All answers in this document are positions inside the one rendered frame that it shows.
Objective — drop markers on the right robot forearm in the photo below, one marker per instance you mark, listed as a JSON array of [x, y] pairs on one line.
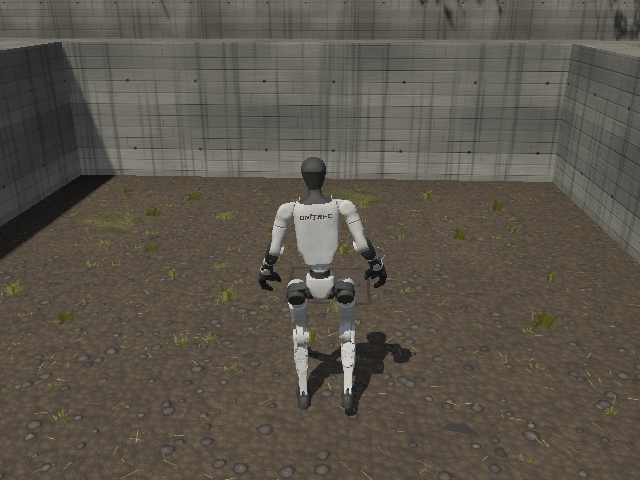
[[371, 257]]

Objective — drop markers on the robot left upper arm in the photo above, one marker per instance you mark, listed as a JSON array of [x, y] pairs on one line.
[[284, 213]]

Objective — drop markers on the robot left shin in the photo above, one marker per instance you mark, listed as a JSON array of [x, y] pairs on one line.
[[301, 363]]

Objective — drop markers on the left robot hand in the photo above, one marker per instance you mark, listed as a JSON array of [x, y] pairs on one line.
[[262, 280]]

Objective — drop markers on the right robot hand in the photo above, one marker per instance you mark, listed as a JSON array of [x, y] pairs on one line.
[[381, 273]]

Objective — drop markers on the robot left foot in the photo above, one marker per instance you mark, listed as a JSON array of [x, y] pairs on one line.
[[303, 401]]

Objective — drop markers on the left robot forearm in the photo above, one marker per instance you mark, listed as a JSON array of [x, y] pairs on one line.
[[268, 262]]

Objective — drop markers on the robot right upper arm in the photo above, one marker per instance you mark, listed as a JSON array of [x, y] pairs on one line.
[[347, 208]]

